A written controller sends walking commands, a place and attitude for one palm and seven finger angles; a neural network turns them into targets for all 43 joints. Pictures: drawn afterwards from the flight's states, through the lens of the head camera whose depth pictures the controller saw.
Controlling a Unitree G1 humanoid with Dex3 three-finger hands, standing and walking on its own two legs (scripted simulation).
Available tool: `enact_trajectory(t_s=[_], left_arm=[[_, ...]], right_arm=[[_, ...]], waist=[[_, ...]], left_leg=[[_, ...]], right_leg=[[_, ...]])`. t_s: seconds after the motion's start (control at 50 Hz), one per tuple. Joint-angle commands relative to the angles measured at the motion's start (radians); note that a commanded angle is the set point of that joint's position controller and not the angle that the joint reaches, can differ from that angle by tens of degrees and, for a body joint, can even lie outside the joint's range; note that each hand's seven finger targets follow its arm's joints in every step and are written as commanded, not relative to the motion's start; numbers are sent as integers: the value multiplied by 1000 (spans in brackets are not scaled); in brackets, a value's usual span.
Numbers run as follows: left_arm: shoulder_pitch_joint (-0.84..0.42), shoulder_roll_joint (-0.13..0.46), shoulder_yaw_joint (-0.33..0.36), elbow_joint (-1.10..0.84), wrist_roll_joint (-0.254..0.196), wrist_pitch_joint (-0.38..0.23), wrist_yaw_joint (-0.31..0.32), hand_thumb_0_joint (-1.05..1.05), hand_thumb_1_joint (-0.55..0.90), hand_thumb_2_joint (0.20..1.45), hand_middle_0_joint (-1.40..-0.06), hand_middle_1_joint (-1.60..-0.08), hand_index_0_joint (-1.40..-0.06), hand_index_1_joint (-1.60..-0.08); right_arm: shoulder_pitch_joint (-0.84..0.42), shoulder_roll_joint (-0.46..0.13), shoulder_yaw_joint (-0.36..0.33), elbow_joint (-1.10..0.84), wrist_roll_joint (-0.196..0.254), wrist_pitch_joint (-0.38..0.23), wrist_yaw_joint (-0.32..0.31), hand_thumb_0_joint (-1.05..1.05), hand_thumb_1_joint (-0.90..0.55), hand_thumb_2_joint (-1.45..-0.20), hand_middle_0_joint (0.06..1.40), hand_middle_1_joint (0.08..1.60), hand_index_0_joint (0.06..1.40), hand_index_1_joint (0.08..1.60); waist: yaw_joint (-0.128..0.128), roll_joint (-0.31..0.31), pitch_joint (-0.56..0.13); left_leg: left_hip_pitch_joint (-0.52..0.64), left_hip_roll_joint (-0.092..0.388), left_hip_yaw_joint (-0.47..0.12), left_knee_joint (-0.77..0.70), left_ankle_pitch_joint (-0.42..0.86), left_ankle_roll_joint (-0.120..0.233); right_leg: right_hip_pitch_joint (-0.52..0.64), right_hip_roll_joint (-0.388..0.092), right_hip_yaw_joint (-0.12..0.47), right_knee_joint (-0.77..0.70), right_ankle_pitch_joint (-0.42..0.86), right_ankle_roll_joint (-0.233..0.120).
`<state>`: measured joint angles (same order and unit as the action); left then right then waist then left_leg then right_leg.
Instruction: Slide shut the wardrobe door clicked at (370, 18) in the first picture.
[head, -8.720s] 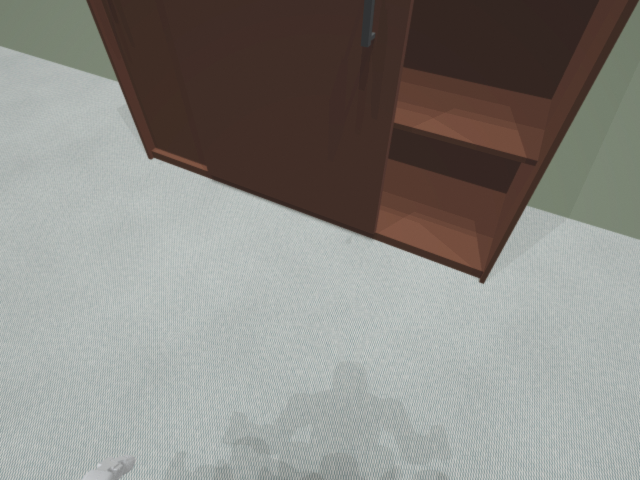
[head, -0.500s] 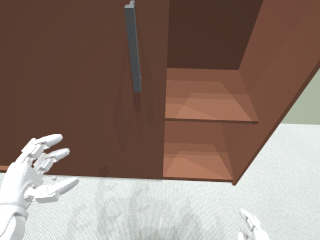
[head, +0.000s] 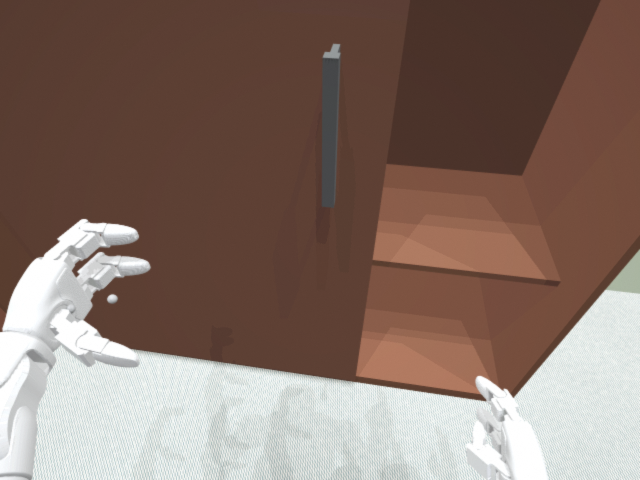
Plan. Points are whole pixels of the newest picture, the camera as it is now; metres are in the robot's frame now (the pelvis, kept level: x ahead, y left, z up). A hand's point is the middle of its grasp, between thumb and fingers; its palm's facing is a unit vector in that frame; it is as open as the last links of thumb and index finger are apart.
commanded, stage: raise the hand with hooked fingers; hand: left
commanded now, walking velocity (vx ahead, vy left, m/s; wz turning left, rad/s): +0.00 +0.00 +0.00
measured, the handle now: (331, 133) +0.56 +0.05 +0.18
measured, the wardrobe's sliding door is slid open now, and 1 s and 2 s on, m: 0.45 0.45 0.45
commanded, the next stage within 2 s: move the hooked fingers beside the handle in 0.74 s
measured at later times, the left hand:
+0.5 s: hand (119, 266) +0.27 +0.25 +0.17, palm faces -0.02 -1.00 -0.09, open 14.0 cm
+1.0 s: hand (136, 249) +0.29 +0.23 +0.18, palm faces +0.03 -1.00 -0.08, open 14.0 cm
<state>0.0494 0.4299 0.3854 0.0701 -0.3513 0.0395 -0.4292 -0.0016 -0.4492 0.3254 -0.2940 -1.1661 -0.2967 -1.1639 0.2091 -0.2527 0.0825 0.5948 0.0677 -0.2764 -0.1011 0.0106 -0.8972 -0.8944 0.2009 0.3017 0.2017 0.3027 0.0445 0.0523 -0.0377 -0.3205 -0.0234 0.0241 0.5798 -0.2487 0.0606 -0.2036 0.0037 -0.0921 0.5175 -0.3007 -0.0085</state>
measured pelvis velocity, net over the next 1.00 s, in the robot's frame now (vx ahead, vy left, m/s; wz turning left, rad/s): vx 0.01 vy -0.04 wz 0.00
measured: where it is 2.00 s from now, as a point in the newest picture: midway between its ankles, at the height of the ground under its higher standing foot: outside the picture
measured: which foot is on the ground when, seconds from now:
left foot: down 0.00-1.00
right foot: down 0.00-1.00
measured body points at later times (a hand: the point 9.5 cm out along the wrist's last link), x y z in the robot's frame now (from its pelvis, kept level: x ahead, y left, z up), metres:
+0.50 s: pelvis +0.00 -0.02 +0.01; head -0.02 -0.03 +0.46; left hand +0.27 +0.30 +0.18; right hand +0.18 -0.26 -0.06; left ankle +0.04 +0.08 -0.73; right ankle -0.01 -0.11 -0.73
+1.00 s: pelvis +0.01 -0.04 +0.01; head -0.01 -0.06 +0.45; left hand +0.28 +0.28 +0.19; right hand +0.19 -0.27 -0.07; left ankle +0.04 +0.07 -0.73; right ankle -0.01 -0.12 -0.73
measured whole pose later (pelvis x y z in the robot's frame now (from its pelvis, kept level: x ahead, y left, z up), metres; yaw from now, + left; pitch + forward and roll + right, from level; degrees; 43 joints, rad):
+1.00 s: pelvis +0.01 -0.04 +0.01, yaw +0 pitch -2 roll +0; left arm -0.13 0.46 0.45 0.19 -0.35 0.09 -0.47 -0.01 -0.51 0.30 -0.30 -1.20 -0.30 -1.20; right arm 0.22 -0.28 0.07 0.63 0.09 -0.24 -0.11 0.01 -0.90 -0.89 0.20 0.30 0.20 0.30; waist 0.04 0.07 -0.03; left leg -0.25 0.00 0.01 0.51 -0.22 0.01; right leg -0.14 0.03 -0.10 0.47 -0.29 -0.05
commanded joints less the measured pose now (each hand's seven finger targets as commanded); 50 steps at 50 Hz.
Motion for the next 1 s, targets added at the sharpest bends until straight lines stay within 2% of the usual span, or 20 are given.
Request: enact_trajectory(t_s=[0.0,0.04,0.08,0.12,0.18,0.22,0.28,0.34,0.36,0.4,0.44,0.46,0.52,0.58,0.66,0.74,0.82,0.88,0.96,0.98], left_arm=[[-324,276,130,-283,-11,-38,-6,0,-500,300,-300,-1200,-300,-1200],[-375,314,168,-328,-15,-74,6,0,-500,300,-300,-1200,-300,-1200],[-389,335,195,-299,-20,-88,11,0,-500,300,-300,-1200,-300,-1200],[-396,321,187,-220,-23,-76,-1,0,-500,300,-300,-1200,-300,-1200],[-399,322,171,-84,-18,-6,-33,0,-500,300,-300,-1200,-300,-1200],[-422,329,154,-27,-13,44,-56,0,-500,300,-300,-1200,-300,-1200],[-386,280,105,-11,-17,76,-90,0,-500,300,-300,-1200,-300,-1200],[-400,325,149,-126,-24,47,-90,0,-500,300,-300,-1200,-300,-1200],[-387,346,176,-145,-35,26,-82,0,-500,300,-300,-1200,-300,-1200],[-400,388,232,-220,-40,-23,-61,0,-500,300,-300,-1200,-300,-1200],[-397,390,257,-226,-41,-52,-31,0,-500,300,-300,-1200,-300,-1200],[-394,410,276,-211,-38,-55,-18,0,-500,300,-300,-1200,-300,-1200],[-395,360,233,-144,-20,-35,-6,0,-500,300,-300,-1200,-300,-1200],[-393,309,169,-80,-14,13,-24,0,-500,300,-300,-1200,-300,-1200],[-403,302,136,-96,-20,32,-56,0,-500,300,-300,-1200,-300,-1200],[-405,355,209,-145,-35,-9,-59,0,-500,300,-300,-1200,-300,-1200],[-395,365,236,-142,-40,-34,-43,0,-500,300,-300,-1200,-300,-1200],[-454,306,166,-97,-29,-18,-36,0,-500,300,-300,-1200,-300,-1200],[-508,235,62,-61,-13,8,-33,0,-500,300,-300,-1200,-300,-1200],[-527,262,82,-47,-9,10,-26,0,-500,300,-300,-1200,-300,-1200]], right_arm=[[-95,-134,-57,-151,2,-38,-10,0,-900,-900,200,300,200,300],[-101,-127,-50,-147,-3,-44,-13,0,-900,-900,200,300,200,300],[-101,-122,-42,-132,-6,-42,-15,0,-900,-900,200,300,200,300],[-101,-125,-43,-113,-1,-39,-19,0,-900,-900,200,300,200,300],[-101,-138,-44,-103,11,-25,-20,0,-900,-900,200,300,200,300],[-104,-147,-46,-109,16,-18,-21,0,-900,-900,200,300,200,300],[-107,-149,-50,-126,23,-12,-7,0,-900,-900,200,300,200,300],[-124,-145,-55,-149,20,-17,1,0,-900,-900,200,300,200,300],[-125,-138,-51,-148,14,-18,5,0,-900,-900,200,300,200,300],[-122,-133,-55,-147,10,-27,7,0,-900,-900,200,300,200,300],[-118,-130,-56,-138,7,-33,3,0,-900,-900,200,300,200,300],[-109,-131,-54,-128,1,-32,3,0,-900,-900,200,300,200,300],[-104,-133,-59,-115,9,-31,-4,0,-900,-900,200,300,200,300],[-106,-138,-62,-119,17,-24,-6,0,-900,-900,200,300,200,300],[-107,-140,-61,-133,20,-18,-8,0,-900,-900,200,300,200,300],[-121,-134,-63,-137,18,-24,-7,0,-900,-900,200,300,200,300],[-119,-127,-61,-128,15,-30,-6,0,-900,-900,200,300,200,300],[-118,-128,-59,-117,19,-28,-7,0,-900,-900,200,300,200,300],[-107,-131,-60,-112,23,-23,-14,0,-900,-900,200,300,200,300],[-105,-136,-63,-112,25,-23,-14,0,-900,-900,200,300,200,300]], waist=[[-8,40,-166],[-7,68,-205],[-5,107,-181],[-12,93,-134],[-13,65,-67],[-13,30,-60],[-14,6,-87],[-6,10,-182],[1,-4,-177],[4,40,-228],[6,71,-208],[10,48,-174],[-3,109,-107],[-16,66,-58],[-18,-8,-111],[-8,-10,-198],[-2,43,-184],[-20,39,-101],[-37,15,-83],[-36,-9,-95]], left_leg=[[227,41,-127,-146,106,-32],[271,43,-135,-157,110,-35],[273,40,-133,-173,103,-40],[261,42,-133,-185,80,-40],[211,35,-124,-198,40,-36],[200,34,-127,-202,26,-33],[201,27,-109,-173,74,-28],[244,23,-100,-146,129,-24],[232,24,-96,-139,148,-25],[271,22,-88,-139,176,-21],[269,24,-86,-148,176,-23],[244,24,-87,-153,165,-24],[231,24,-77,-163,144,-26],[204,24,-70,-157,114,-23],[213,22,-68,-135,145,-16],[235,14,-61,-115,177,-11],[236,12,-53,-114,197,-13],[212,14,-54,-118,169,-16],[213,14,-60,-119,137,-12],[208,13,-63,-119,126,-11]], right_leg=[[-65,29,19,-92,118,-21],[-52,29,18,-100,113,-23],[-43,30,21,-118,111,-28],[-52,29,20,-131,107,-26],[-58,23,26,-156,91,-26],[-64,18,28,-159,83,-23],[-55,13,37,-153,117,-23],[-29,11,44,-138,153,-21],[-2,8,54,-139,170,-26],[5,14,50,-136,192,-22],[3,16,42,-136,187,-21],[8,16,42,-144,177,-23],[-28,14,40,-151,170,-21],[-43,4,60,-165,161,-16],[-17,0,70,-152,201,-7],[15,-3,80,-135,248,2],[14,-3,76,-132,282,0],[-33,-1,76,-144,260,2],[-61,-3,75,-148,215,1],[-67,-2,77,-150,205,5]])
